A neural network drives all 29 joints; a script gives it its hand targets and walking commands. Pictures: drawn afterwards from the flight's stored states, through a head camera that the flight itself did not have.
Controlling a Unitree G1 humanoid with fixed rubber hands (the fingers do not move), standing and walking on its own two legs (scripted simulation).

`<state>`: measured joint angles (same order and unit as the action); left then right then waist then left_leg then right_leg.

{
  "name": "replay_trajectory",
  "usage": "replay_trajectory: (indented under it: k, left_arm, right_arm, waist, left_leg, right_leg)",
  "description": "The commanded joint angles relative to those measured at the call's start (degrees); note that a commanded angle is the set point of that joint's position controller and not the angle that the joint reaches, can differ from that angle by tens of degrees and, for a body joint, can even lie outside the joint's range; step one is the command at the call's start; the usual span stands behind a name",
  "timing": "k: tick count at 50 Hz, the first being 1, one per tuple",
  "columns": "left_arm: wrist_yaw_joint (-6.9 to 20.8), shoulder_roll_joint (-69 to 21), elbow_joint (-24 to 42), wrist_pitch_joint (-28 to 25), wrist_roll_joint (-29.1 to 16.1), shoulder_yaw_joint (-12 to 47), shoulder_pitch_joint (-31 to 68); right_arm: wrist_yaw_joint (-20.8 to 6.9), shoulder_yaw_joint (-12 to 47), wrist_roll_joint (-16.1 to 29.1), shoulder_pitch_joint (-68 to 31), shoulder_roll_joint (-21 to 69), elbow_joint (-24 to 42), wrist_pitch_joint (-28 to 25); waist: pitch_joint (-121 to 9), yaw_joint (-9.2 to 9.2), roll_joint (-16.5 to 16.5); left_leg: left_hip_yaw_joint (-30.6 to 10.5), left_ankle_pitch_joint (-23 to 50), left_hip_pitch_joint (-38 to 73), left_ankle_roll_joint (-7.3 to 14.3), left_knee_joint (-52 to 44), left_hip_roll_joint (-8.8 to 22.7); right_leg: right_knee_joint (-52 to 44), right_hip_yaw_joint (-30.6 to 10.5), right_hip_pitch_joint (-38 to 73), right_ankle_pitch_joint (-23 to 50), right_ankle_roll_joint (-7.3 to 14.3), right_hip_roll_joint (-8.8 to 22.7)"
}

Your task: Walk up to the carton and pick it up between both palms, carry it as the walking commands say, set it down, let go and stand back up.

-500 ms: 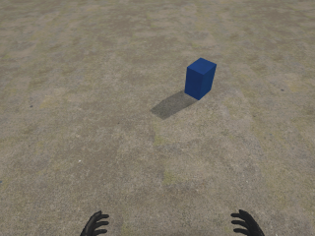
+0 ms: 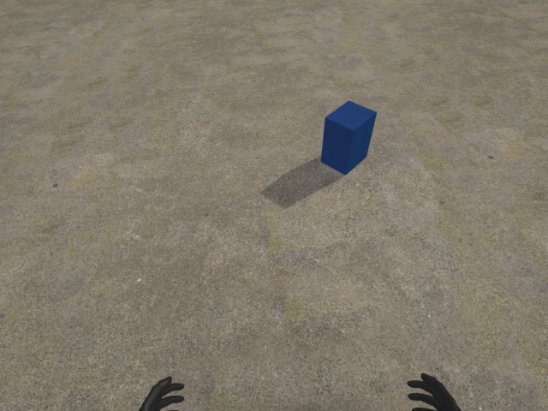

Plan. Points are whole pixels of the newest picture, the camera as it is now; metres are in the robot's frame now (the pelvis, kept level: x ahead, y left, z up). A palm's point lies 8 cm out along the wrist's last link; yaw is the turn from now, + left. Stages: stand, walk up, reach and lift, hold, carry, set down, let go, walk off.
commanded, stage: stand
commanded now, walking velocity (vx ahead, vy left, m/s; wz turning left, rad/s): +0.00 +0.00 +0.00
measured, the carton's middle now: (347, 138) +1.49 -0.34 -0.61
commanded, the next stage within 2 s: walk up in 1.12 s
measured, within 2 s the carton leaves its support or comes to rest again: neither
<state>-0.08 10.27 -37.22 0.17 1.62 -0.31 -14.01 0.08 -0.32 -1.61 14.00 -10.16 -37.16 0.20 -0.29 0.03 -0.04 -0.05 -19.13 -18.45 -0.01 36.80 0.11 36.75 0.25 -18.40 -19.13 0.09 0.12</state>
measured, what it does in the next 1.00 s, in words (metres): stands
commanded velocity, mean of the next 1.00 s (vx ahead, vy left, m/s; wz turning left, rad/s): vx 0.00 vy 0.00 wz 0.00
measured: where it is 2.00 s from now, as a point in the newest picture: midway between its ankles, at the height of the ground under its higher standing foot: outside the picture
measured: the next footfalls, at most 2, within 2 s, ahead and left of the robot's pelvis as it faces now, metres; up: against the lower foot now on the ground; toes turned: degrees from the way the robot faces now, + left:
right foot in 1.58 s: +0.06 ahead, -0.18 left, +0.00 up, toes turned -11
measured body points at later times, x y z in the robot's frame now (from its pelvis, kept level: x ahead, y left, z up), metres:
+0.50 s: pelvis +0.00 +0.00 +0.00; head +0.01 +0.00 +0.45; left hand +0.12 +0.23 -0.11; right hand +0.12 -0.23 -0.11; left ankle +0.00 +0.12 -0.72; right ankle +0.00 -0.12 -0.72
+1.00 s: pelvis +0.00 +0.00 +0.01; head +0.01 +0.00 +0.46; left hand +0.10 +0.23 -0.12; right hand +0.10 -0.23 -0.12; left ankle +0.00 +0.12 -0.72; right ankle +0.00 -0.12 -0.72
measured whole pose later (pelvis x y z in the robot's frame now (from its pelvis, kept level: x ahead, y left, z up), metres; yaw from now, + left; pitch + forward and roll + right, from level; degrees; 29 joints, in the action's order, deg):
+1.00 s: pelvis +0.00 +0.00 +0.01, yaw +0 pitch +0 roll +0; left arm -0.9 9.8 -43.4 -0.1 1.3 -1.8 -15.5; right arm 0.9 -1.8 -1.3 15.4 -9.7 -43.4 -0.1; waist 0.4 0.0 -0.1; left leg -0.2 -17.2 -15.9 0.0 33.0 0.1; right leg 33.0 0.0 -15.9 -17.3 0.1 0.1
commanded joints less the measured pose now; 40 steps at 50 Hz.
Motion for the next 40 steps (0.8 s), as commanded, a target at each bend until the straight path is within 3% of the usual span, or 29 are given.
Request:
replay_trajectory:
  k: [1,40]
  left_arm:
    - [-0.14,4.70,3.95,-0.83,-0.02,-1.39,0.58]
    - [-0.74,4.43,-0.87,-0.94,-0.24,-2.47,-1.54]
  right_arm:
    - [0.14,-1.39,0.02,-0.60,-4.72,3.96,-0.84]
    - [0.72,-2.54,0.21,1.41,-4.39,-0.97,-0.90]
  waist:
    - [-1.92,0.00,0.10]
    - [-0.61,-0.01,0.09]
  left_leg:
    - [-3.16,8.01,0.60,1.60,-6.39,2.31]
    - [-3.76,9.05,2.15,2.03,-8.72,2.73]
  right_leg:
    - [-6.44,-3.29,0.59,8.01,1.70,2.40]
    - [-8.74,-3.98,2.07,9.10,2.19,2.84]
